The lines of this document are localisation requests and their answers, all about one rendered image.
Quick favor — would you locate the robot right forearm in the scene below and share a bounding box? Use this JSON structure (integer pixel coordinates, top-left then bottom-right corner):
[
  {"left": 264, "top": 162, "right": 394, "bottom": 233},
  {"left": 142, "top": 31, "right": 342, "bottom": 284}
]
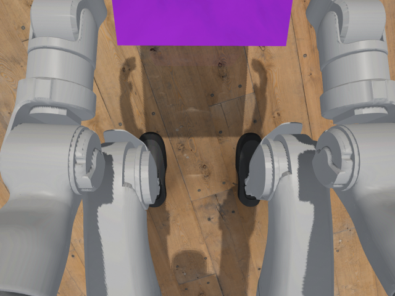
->
[{"left": 306, "top": 0, "right": 395, "bottom": 125}]

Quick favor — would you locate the robot left upper arm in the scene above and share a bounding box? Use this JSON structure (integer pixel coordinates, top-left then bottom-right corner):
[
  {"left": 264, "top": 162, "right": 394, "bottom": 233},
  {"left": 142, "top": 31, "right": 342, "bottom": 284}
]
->
[{"left": 0, "top": 123, "right": 105, "bottom": 296}]

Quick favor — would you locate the right robot shin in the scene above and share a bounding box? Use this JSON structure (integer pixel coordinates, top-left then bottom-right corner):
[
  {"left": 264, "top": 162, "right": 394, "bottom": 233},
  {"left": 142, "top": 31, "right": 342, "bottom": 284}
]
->
[{"left": 244, "top": 122, "right": 317, "bottom": 200}]

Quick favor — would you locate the robot left forearm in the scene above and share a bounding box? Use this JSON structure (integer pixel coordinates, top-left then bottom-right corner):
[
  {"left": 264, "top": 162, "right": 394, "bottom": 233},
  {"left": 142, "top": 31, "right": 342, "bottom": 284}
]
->
[{"left": 0, "top": 0, "right": 107, "bottom": 185}]

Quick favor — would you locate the robot right upper arm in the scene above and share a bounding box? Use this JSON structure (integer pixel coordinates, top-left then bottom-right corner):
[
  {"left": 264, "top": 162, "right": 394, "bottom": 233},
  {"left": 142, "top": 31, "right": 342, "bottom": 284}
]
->
[{"left": 312, "top": 123, "right": 395, "bottom": 296}]

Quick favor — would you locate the robot left foot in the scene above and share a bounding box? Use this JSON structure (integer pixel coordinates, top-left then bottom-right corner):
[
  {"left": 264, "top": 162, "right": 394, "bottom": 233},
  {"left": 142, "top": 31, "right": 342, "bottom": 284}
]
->
[{"left": 139, "top": 132, "right": 167, "bottom": 207}]

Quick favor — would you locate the carton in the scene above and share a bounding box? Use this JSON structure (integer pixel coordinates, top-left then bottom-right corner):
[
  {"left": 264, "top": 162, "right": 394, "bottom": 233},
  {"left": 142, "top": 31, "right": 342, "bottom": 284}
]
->
[{"left": 112, "top": 0, "right": 293, "bottom": 46}]

